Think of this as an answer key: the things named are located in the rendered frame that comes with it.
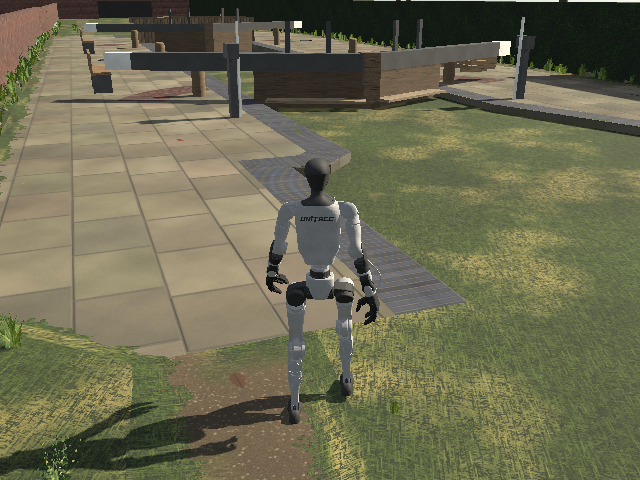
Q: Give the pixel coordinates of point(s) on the left robot forearm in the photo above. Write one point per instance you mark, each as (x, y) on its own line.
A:
(273, 262)

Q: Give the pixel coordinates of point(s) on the right robot forearm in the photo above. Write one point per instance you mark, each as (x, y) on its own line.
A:
(364, 273)

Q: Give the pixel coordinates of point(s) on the robot left hand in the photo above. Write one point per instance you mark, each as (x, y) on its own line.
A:
(279, 279)

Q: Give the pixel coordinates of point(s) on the robot torso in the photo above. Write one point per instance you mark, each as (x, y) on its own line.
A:
(318, 231)

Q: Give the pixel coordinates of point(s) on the robot right shin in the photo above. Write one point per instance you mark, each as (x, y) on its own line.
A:
(346, 352)

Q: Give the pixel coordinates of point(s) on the robot right upper arm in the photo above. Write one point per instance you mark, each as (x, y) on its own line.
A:
(350, 212)

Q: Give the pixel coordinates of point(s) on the robot right hand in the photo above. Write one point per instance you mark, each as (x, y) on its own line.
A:
(374, 304)

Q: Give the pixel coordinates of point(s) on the robot left upper arm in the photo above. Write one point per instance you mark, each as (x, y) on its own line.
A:
(286, 212)

